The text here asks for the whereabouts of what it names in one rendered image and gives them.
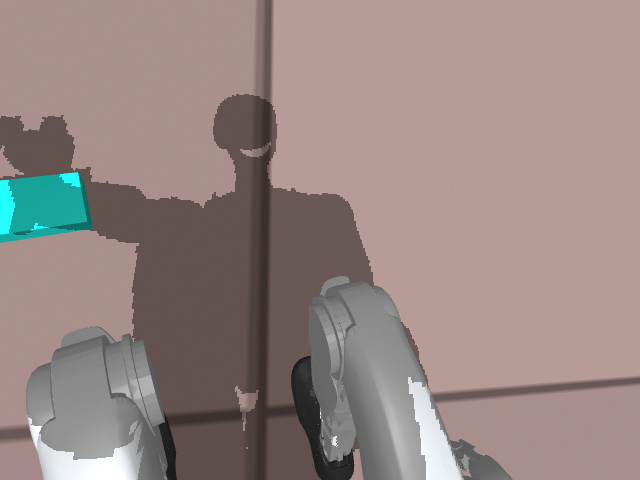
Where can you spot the left robot foot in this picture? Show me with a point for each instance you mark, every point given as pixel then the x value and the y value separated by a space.
pixel 169 449

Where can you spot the right robot foot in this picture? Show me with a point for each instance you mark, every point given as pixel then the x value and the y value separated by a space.
pixel 308 411

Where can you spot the small box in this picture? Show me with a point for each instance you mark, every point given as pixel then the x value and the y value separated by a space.
pixel 41 206

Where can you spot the right robot hand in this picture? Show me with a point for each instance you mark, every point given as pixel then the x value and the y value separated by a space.
pixel 480 467

